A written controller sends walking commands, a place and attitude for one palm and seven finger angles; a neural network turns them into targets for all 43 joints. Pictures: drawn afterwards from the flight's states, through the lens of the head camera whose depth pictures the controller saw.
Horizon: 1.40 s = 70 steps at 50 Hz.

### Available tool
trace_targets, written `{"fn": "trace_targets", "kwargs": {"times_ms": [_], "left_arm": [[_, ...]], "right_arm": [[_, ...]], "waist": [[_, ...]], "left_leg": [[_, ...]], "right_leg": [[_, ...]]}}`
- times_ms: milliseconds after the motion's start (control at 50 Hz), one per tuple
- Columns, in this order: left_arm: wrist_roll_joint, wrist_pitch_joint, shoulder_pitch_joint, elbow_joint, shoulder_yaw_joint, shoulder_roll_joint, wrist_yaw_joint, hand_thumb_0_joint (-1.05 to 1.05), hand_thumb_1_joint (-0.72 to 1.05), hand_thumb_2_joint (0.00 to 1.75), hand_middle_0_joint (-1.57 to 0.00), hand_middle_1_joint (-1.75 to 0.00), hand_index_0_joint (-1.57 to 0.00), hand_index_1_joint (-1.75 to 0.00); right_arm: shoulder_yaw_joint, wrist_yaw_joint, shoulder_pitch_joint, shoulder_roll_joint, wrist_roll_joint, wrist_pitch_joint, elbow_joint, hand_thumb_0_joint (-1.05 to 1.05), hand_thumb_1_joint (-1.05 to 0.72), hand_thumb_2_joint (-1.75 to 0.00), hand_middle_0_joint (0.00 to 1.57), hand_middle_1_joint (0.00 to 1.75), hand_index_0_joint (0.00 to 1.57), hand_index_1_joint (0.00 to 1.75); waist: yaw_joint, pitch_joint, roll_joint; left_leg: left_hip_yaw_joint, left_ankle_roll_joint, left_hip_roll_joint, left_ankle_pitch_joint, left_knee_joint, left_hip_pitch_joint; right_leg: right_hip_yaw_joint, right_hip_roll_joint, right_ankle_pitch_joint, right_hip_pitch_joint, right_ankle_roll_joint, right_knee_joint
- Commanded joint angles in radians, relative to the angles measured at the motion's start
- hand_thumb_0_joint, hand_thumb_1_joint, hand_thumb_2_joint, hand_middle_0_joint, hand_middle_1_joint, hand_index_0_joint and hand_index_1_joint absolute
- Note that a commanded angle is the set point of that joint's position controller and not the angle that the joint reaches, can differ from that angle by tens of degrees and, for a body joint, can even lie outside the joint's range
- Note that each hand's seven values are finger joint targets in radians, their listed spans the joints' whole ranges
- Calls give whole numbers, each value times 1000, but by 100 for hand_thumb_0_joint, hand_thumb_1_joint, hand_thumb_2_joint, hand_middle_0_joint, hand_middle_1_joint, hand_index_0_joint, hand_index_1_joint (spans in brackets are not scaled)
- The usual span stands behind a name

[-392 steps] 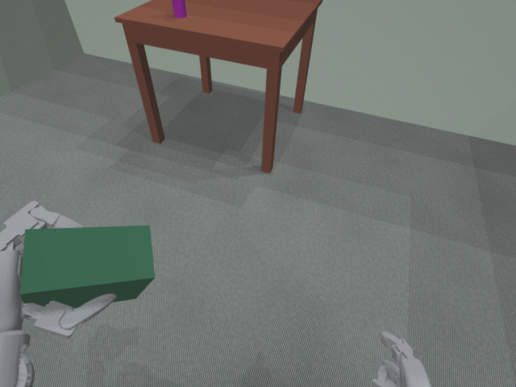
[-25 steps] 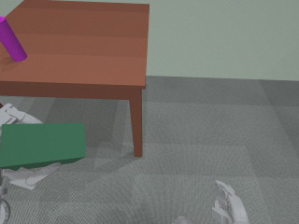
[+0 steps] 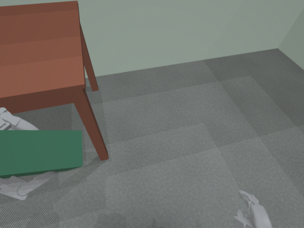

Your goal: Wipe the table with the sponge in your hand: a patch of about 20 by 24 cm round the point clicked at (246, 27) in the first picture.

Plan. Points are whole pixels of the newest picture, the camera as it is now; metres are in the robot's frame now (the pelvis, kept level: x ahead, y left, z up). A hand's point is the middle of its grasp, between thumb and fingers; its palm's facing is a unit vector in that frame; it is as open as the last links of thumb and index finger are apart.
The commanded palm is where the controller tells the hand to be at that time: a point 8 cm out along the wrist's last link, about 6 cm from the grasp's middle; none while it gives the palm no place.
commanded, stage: turn to face it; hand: left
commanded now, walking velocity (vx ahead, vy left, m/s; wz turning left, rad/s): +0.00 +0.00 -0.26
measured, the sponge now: (50, 153) +0.23 +0.20 +0.15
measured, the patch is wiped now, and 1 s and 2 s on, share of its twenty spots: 0.00 0.00 0.00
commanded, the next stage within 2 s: take the last steps up to it in 0.10 s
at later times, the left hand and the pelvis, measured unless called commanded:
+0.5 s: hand (50, 169) +0.19 +0.18 +0.17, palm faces +0.25 -0.83 -0.50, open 10.3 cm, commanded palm +0.14 +0.24 +0.18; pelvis -0.04 -0.03 +0.01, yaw -4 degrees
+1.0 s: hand (39, 141) +0.24 +0.22 +0.17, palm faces +0.36 -0.80 -0.48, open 10.3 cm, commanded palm +0.18 +0.27 +0.18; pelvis +0.02 -0.01 +0.00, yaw -1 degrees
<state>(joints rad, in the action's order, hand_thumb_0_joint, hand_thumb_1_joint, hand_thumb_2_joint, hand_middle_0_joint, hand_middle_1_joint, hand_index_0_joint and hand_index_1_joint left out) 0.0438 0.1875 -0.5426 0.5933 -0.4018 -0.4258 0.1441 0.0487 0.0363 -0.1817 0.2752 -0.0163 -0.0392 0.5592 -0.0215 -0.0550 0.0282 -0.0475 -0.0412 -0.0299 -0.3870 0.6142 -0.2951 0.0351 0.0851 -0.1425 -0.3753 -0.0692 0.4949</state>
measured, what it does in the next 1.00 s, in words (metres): steps on the spot: left foot, then right foot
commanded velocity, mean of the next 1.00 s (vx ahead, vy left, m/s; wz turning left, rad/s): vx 0.25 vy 0.12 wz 0.02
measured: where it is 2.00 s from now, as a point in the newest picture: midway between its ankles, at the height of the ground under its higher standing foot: outside the picture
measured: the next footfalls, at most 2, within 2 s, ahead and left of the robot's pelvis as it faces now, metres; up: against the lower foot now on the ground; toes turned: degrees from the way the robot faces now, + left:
left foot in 0.02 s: +0.03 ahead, +0.13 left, +0.00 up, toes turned +3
right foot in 0.28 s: +0.01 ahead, -0.13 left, +0.00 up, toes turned -10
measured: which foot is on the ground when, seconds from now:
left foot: up 0.00-0.00, down 0.02-0.28, up 0.30-0.60, down 0.62-0.90, up 0.92-1.00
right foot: down 0.00-0.04, up 0.06-0.26, down 0.28-0.64, up 0.66-0.86, down 0.88-1.00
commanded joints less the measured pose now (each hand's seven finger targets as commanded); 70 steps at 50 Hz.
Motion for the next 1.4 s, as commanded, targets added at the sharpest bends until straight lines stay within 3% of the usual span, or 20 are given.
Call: {"fn": "trace_targets", "kwargs": {"times_ms": [0, 40, 60, 100, 220, 280, 320, 400, 560, 640, 820, 840, 880, 940, 1020, 1180, 1200, 1220, 1260, 1380], "left_arm": [[-10, 73, 86, 204, -108, -138, 19, 0, 10, 130, -120, -160, -120, -160], [-19, 79, 111, 201, -131, -171, 18, 0, 10, 130, -120, -160, -120, -160], [-23, 74, 121, 172, -96, -135, 13, 0, 10, 130, -120, -160, -120, -160], [-20, 67, 130, 152, -38, -84, 4, 0, 10, 130, -120, -160, -120, -160], [-27, 61, 204, 104, -44, -104, 13, 0, 10, 130, -120, -160, -120, -160], [-13, 44, 145, 35, -102, -159, 29, 0, 10, 130, -120, -160, -120, -160], [-3, 51, 91, 80, -122, -170, 31, 0, 10, 130, -120, -160, -120, -160], [-13, 86, 20, 112, -133, -149, 31, 0, 10, 130, -120, -160, -120, -160], [-27, 91, 115, 114, -64, -102, 47, 0, 10, 130, -120, -160, -120, -160], [-48, 123, 214, 151, -66, -139, 36, 0, 10, 130, -120, -160, -120, -160], [-28, 96, 117, 85, -60, -99, 27, 0, 10, 130, -120, -160, -120, -160], [-32, 91, 110, 49, -64, -101, 25, 0, 10, 130, -120, -160, -120, -160], [-14, 88, 142, 4, -126, -164, 28, 0, 10, 130, -120, -160, -120, -160], [1, 105, 132, 6, -115, -142, 6, 0, 10, 130, -120, -160, -120, -160], [-20, 131, 121, 59, -75, -108, 10, 0, 10, 130, -120, -160, -120, -160], [-30, 117, 155, 181, -90, -126, 46, 0, 10, 130, -120, -160, -120, -160], [-25, 128, 167, 208, -91, -124, 46, 0, 10, 130, -120, -160, -120, -160], [-23, 134, 170, 229, -92, -118, 47, 0, 10, 130, -120, -160, -120, -160], [-25, 140, 124, 155, -125, -172, 41, 0, 10, 130, -120, -160, -120, -160], [-3, 130, 9, 260, -104, -109, 25, 0, 10, 130, -120, -160, -120, -160]], "right_arm": [[16, 16, 69, 88, 5, 72, -164, 0, -90, -90, 20, 30, 20, 30], [1, 23, 78, 49, 11, 96, -162, 0, -90, -90, 20, 30, 20, 30], [1, 21, 65, 39, 18, 106, -157, 0, -90, -90, 20, 30, 20, 30], [7, 7, 39, 57, 0, 131, -137, 0, -90, -90, 20, 30, 20, 30], [-1, -3, 38, 61, -1, 165, -118, 0, -90, -90, 20, 30, 20, 30], [-10, 10, 58, 25, 2, 138, -115, 0, -90, -90, 20, 30, 20, 30], [-21, 14, 105, 18, 4, 118, -110, 0, -90, -90, 20, 30, 20, 30], [-26, 18, 101, 9, 13, 95, -94, 0, -90, -90, 20, 30, 20, 30], [9, 42, 26, 31, 20, 135, -88, 0, -90, -90, 20, 30, 20, 30], [14, 48, 39, 47, 14, 165, -82, 0, -90, -90, 20, 30, 20, 30], [3, 31, 41, 43, 14, 184, -54, 0, -90, -90, 20, 30, 20, 30], [2, 31, 43, 39, 12, 171, -57, 0, -90, -90, 20, 30, 20, 30], [3, 20, 72, 22, 7, 156, -81, 0, -90, -90, 20, 30, 20, 30], [-3, 7, 86, 28, 6, 123, -57, 0, -90, -90, 20, 30, 20, 30], [-13, 5, 88, 14, 15, 110, -67, 0, -90, -90, 20, 30, 20, 30], [20, 34, 53, 15, 16, 141, -112, 0, -90, -90, 20, 30, 20, 30], [34, 36, 34, 37, 10, 145, -115, 0, -90, -90, 20, 30, 20, 30], [46, 30, 31, 63, 7, 147, -116, 0, -90, -90, 20, 30, 20, 30], [33, 26, 36, 41, 7, 162, -102, 0, -90, -90, 20, 30, 20, 30], [17, 7, 47, 23, -5, 194, -87, 0, -90, -90, 20, 30, 20, 30]], "waist": [[35, 134, -197], [45, 125, -364], [29, 62, -306], [39, 71, -263], [24, 119, -207], [36, 154, 216], [34, 109, 141], [23, 134, 82], [12, 137, 44], [9, 76, -351], [27, 119, -189], [30, 142, -112], [38, 138, 289], [31, 56, 83], [24, 74, 124], [20, 182, 49], [1, 227, -118], [4, 264, -348], [13, 242, -315], [25, 193, -287]], "left_leg": [[206, 120, -242, 131, -281, 186], [309, 206, -400, 139, -380, 1], [282, 222, -390, 207, -363, -77], [81, 164, -315, 445, -248, 47], [5, 76, -227, 314, -78, -5], [-49, 20, -15, -158, 312, -230], [58, 18, -46, -72, 492, -322], [14, 20, -66, -9, 291, -224], [-87, 60, -8, 54, -184, 114], [416, 267, -343, -146, -422, 131], [86, 163, -195, 210, -175, 25], [42, 138, -159, 178, -42, -75], [-35, 48, 10, -135, 460, -445], [88, 15, -73, -7, 617, -458], [-4, 17, -88, 83, 328, -311], [-185, 43, 12, 225, -178, 157], [-83, 81, -68, 288, -194, 307], [199, 184, -273, 565, -202, 439], [385, 311, -391, 444, -271, 333], [56, 221, -247, 443, -268, 156]], "right_leg": [[155, -107, -189, -82, 58, 24], [-2, -59, -342, -50, 97, 436], [5, -74, -318, -41, 102, 530], [-63, -86, -321, -76, 111, 402], [-149, -90, -100, 236, 99, -45], [352, -422, -139, 273, -83, -225], [370, -462, -214, 260, -120, -265], [134, -413, -50, 232, -97, -231], [57, -339, -288, 142, -19, -118], [-108, -145, -434, -160, 79, 513], [-212, -129, -197, 191, 86, 4], [-128, -190, -150, 314, 50, -80], [479, -568, -61, 476, -129, -227], [274, -527, -34, 332, -119, -224], [-12, -435, 263, 269, -58, -173], [-113, -337, 250, 225, 17, 102], [-150, -290, 169, 109, 51, 296], [-193, -174, -318, -105, 96, 532], [-79, -174, -508, -220, 87, 782], [-164, -186, -290, -105, 104, 444]]}}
